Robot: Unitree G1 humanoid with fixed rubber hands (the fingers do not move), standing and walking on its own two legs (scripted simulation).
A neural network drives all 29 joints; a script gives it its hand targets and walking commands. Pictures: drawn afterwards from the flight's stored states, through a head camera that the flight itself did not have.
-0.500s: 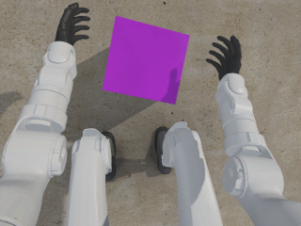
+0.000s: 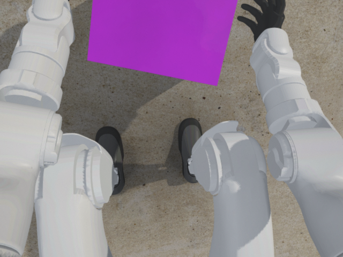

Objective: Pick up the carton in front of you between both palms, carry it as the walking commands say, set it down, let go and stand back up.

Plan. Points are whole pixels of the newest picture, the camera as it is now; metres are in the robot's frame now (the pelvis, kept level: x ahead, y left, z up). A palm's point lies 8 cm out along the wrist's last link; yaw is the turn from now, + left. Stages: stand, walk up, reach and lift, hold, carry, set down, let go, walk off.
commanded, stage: reach and lift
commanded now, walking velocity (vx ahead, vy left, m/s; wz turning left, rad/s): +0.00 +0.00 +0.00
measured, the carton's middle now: (159, 23) +0.51 -0.02 -0.24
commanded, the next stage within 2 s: none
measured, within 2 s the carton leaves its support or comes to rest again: leaves its support in 0.74 s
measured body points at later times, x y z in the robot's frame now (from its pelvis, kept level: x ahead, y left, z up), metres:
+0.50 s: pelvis +0.00 +0.00 +0.01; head +0.36 +0.02 +0.27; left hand +0.55 +0.12 -0.18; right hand +0.51 -0.18 -0.17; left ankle +0.12 +0.12 -0.33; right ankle +0.13 -0.12 -0.33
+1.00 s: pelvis +0.01 -0.01 +0.03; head +0.29 +0.04 +0.37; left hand +0.53 +0.15 -0.07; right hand +0.50 -0.15 -0.07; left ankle +0.12 +0.12 -0.33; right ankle +0.13 -0.13 -0.33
